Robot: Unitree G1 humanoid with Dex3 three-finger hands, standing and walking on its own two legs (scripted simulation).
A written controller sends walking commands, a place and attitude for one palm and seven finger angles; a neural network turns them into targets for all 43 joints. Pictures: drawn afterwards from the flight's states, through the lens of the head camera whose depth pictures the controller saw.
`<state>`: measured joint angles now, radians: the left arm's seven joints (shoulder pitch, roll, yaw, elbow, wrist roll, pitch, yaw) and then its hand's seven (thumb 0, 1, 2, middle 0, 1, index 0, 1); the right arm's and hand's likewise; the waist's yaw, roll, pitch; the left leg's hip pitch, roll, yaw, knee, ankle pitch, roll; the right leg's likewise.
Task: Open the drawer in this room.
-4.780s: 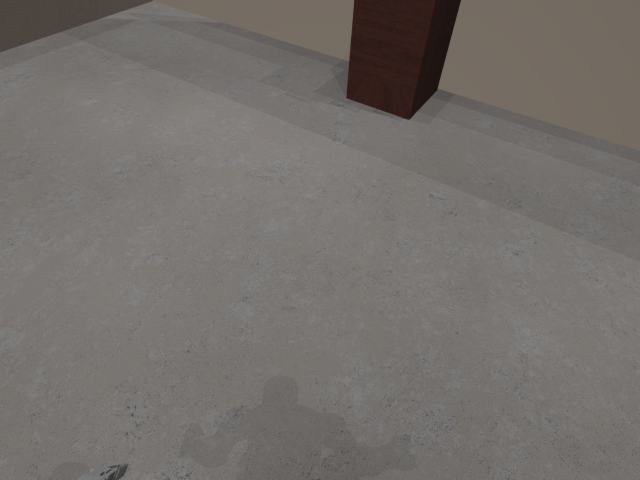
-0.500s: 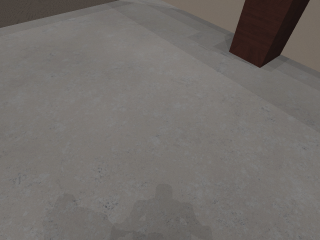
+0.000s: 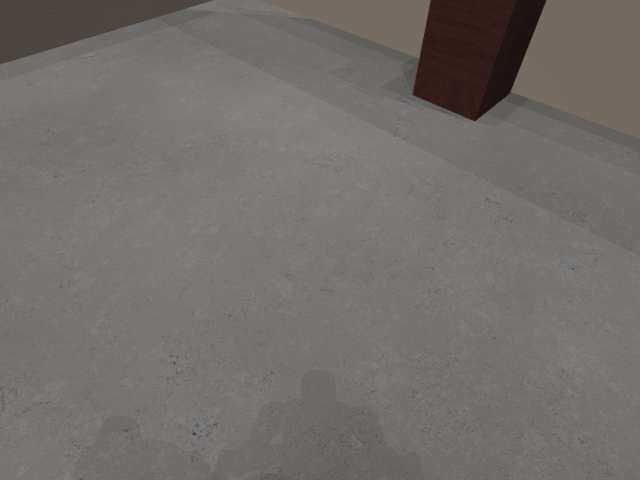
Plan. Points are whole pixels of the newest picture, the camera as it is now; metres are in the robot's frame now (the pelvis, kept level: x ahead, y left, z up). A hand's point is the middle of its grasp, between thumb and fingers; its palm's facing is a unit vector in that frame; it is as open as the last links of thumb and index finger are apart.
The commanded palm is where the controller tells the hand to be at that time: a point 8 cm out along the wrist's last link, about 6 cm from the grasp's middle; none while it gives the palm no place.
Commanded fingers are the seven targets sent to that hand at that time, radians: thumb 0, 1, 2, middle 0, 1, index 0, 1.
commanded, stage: turn or walk to find it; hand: left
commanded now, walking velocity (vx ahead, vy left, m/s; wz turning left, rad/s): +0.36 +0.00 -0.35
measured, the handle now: out of the picture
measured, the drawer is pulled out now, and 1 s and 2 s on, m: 0.00 0.00 0.00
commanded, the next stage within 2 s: stand and wait in 0.34 s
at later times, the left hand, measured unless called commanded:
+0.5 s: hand out of the picture +0.06 +0.17 -0.19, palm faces +0.08 -0.99 -0.14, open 7.4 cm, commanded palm none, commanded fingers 0.00 0.90 0.90 -0.20 -0.30 -0.20 -0.30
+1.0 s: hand (208, 416) +0.24 +0.20 -0.17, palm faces -0.01 -0.97 -0.22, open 7.4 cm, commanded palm none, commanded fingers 0.00 0.90 0.90 -0.20 -0.30 -0.20 -0.30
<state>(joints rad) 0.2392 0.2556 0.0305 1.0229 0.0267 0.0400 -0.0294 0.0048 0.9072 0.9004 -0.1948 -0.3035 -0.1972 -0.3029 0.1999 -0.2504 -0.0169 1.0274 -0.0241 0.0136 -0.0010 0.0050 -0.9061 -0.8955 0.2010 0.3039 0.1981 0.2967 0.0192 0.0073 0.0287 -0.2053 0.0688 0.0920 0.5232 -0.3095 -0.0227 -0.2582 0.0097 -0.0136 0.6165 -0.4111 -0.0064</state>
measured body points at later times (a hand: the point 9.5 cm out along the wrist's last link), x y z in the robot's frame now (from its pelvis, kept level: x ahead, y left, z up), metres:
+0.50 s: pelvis +0.15 +0.02 -0.01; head +0.19 +0.05 +0.43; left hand +0.06 +0.22 -0.18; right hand +0.23 -0.20 -0.16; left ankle +0.21 +0.11 -0.73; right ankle +0.01 -0.10 -0.70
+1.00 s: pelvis +0.23 +0.01 +0.01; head +0.24 +0.01 +0.46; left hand +0.24 +0.25 -0.15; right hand +0.24 -0.23 -0.15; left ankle +0.21 +0.11 -0.73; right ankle +0.19 -0.12 -0.73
